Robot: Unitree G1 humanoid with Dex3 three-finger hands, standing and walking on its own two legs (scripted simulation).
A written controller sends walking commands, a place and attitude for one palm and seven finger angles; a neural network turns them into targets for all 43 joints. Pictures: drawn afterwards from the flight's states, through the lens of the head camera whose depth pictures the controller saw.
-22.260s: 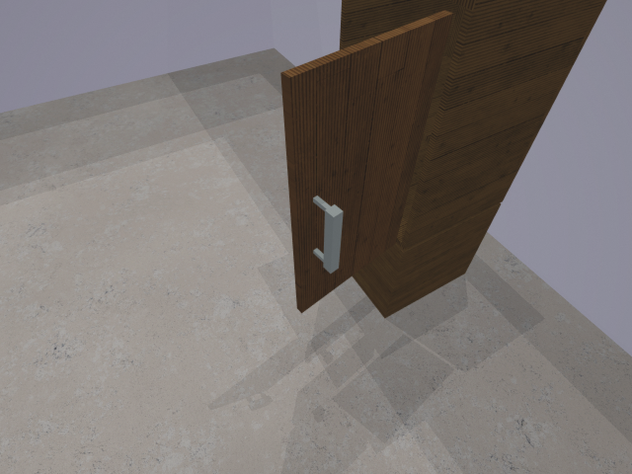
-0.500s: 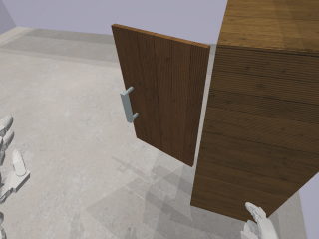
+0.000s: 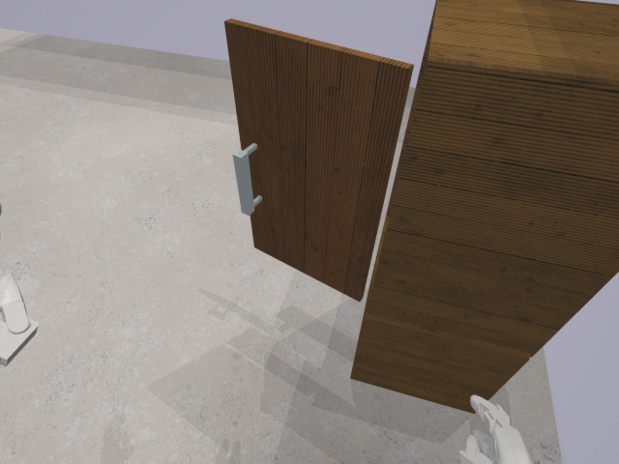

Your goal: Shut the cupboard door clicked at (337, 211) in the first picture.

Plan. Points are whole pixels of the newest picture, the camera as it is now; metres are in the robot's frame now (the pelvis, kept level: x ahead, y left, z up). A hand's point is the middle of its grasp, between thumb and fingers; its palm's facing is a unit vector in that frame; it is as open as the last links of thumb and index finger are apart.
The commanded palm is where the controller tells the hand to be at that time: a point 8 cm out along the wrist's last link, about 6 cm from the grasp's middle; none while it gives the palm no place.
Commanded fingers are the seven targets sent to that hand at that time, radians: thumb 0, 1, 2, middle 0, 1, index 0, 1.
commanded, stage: step back with the hand held close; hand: left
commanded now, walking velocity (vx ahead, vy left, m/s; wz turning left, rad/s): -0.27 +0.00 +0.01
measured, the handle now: (250, 179) +0.69 +0.18 -0.05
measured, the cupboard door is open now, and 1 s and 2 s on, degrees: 74 74 74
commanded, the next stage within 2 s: stop stepping back and stand still in 1.32 s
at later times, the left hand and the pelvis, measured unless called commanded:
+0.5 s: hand (27, 357) +0.16 +0.25 +0.18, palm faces +0.46 -0.76 -0.46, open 7.5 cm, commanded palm +0.09 +0.29 +0.19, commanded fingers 0.00 0.90 0.90 -0.20 -0.30 -0.20 -0.30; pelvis -0.04 -0.01 -0.01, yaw +1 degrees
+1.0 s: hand out of the picture +0.09 +0.27 +0.19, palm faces +0.47 -0.76 -0.45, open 7.5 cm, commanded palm +0.02 +0.31 +0.19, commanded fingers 0.00 0.90 0.90 -0.20 -0.30 -0.20 -0.30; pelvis -0.09 +0.00 +0.00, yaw +4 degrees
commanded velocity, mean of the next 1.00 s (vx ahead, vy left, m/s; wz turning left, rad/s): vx -0.39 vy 0.00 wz -0.04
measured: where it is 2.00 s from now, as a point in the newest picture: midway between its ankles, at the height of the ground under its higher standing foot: outside the picture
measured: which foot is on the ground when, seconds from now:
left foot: down 0.00-1.00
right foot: down 0.00-1.00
